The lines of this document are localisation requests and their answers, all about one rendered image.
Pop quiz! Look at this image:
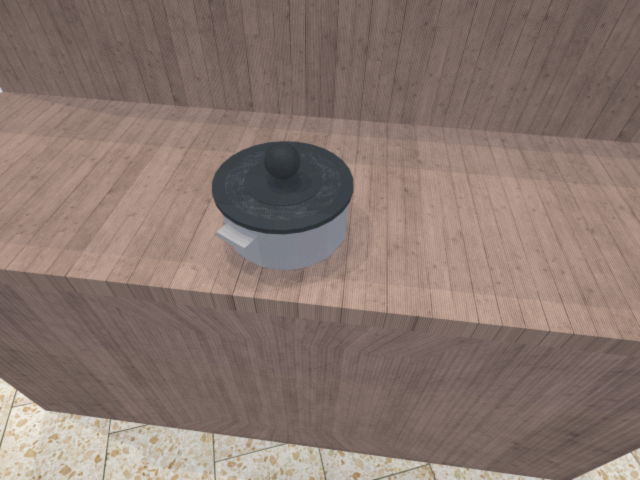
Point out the knob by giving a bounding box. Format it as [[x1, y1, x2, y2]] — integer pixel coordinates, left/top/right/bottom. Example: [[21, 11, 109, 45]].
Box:
[[264, 142, 300, 179]]

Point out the pot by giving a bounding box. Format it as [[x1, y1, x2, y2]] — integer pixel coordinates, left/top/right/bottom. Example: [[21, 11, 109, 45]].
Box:
[[216, 205, 348, 270]]

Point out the table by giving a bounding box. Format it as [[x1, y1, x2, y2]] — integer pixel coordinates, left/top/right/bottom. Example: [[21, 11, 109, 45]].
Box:
[[0, 0, 640, 480]]

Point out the lid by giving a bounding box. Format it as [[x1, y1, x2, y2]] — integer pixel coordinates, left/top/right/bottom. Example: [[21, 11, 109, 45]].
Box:
[[212, 141, 353, 234]]

